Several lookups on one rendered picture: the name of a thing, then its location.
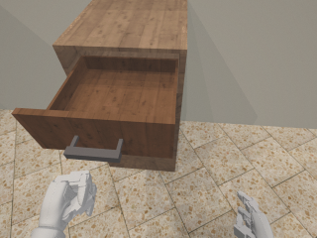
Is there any drawer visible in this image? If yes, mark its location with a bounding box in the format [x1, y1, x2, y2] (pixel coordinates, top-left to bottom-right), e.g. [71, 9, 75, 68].
[11, 55, 178, 159]

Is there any robot left forearm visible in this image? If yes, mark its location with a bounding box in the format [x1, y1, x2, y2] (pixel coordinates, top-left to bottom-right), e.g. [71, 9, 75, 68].
[31, 226, 66, 238]

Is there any handle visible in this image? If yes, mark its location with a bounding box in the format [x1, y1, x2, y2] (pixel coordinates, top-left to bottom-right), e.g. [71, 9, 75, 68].
[63, 135, 124, 164]

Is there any cabinet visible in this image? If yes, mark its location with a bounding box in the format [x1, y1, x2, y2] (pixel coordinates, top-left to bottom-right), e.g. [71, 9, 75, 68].
[52, 0, 188, 173]

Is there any right robot hand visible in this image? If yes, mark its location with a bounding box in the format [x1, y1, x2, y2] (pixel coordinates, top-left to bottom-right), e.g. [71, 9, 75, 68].
[234, 190, 274, 238]

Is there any left robot hand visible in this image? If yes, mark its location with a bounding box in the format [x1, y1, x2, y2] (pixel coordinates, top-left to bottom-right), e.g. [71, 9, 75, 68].
[38, 170, 97, 231]

